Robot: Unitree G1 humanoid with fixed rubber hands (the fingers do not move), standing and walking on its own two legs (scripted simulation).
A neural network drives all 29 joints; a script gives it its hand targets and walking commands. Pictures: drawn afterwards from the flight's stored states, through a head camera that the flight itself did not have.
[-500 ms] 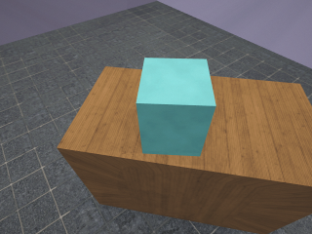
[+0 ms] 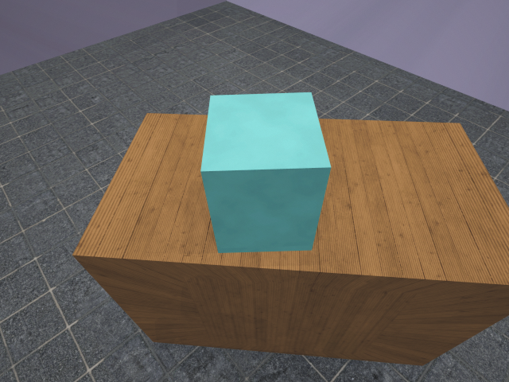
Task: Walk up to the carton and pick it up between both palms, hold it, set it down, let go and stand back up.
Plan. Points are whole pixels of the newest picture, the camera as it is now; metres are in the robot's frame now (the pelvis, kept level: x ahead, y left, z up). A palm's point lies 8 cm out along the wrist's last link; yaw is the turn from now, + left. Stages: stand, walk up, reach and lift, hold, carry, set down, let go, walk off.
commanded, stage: reach and lift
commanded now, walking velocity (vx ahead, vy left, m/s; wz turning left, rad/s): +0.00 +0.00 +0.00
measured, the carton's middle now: (262, 175) +0.50 +0.02 +0.01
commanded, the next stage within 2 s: none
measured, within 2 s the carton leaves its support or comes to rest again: neither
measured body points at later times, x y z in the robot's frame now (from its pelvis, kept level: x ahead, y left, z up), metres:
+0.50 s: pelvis +0.01 -0.02 +0.00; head +0.06 +0.00 +0.44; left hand +0.17 +0.24 -0.12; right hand +0.17 -0.27 -0.10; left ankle +0.05 +0.12 -0.74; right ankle -0.01 -0.11 -0.74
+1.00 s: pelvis +0.03 -0.01 +0.01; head +0.03 +0.01 +0.46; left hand +0.19 +0.24 -0.09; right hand +0.19 -0.23 -0.07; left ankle +0.05 +0.12 -0.74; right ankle -0.01 -0.11 -0.74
